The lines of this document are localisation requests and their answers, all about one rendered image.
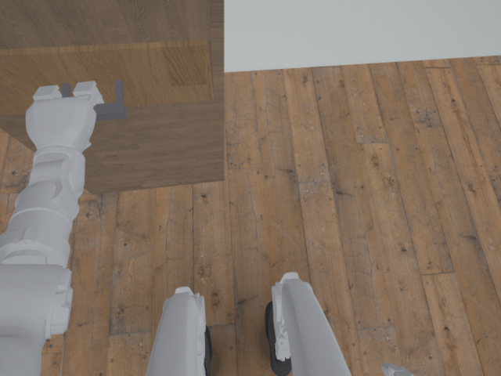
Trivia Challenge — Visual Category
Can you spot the cabinet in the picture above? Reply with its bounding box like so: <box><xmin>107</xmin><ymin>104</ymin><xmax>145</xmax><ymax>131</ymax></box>
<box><xmin>0</xmin><ymin>0</ymin><xmax>224</xmax><ymax>195</ymax></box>

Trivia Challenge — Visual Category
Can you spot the right robot shin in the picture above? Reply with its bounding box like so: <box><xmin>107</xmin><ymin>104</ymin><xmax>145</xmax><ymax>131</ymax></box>
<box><xmin>273</xmin><ymin>272</ymin><xmax>312</xmax><ymax>360</ymax></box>

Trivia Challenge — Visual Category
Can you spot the handle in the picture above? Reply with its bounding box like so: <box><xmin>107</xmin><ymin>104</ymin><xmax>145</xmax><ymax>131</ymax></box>
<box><xmin>61</xmin><ymin>80</ymin><xmax>127</xmax><ymax>121</ymax></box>

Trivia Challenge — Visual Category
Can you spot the drawer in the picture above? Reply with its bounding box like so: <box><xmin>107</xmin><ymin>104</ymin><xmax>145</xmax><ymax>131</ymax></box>
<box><xmin>0</xmin><ymin>40</ymin><xmax>212</xmax><ymax>116</ymax></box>

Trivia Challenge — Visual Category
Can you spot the robot left thigh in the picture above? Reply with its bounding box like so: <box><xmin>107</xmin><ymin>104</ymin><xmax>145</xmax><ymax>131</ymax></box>
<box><xmin>146</xmin><ymin>292</ymin><xmax>206</xmax><ymax>376</ymax></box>

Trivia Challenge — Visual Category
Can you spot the robot left upper arm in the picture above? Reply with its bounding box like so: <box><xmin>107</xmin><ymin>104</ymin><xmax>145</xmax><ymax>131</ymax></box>
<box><xmin>0</xmin><ymin>264</ymin><xmax>73</xmax><ymax>376</ymax></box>

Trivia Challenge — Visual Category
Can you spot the robot left hand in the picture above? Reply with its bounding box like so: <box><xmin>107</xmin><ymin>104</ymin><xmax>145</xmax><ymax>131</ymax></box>
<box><xmin>26</xmin><ymin>81</ymin><xmax>104</xmax><ymax>153</ymax></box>

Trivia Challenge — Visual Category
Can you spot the left robot forearm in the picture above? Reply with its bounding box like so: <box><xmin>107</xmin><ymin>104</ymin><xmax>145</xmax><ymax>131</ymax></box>
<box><xmin>0</xmin><ymin>146</ymin><xmax>85</xmax><ymax>269</ymax></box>

